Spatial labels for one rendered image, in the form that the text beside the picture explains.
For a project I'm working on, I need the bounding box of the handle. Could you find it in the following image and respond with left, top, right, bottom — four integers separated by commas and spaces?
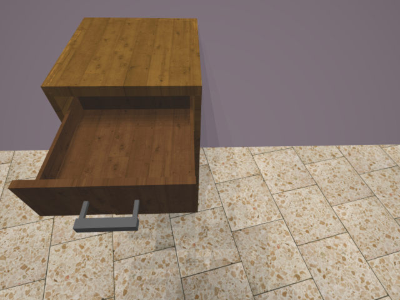
73, 200, 140, 233

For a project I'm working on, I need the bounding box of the drawer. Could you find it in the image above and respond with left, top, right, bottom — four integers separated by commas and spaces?
8, 96, 196, 216

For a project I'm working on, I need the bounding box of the cabinet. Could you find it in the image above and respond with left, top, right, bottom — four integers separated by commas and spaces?
41, 17, 202, 215

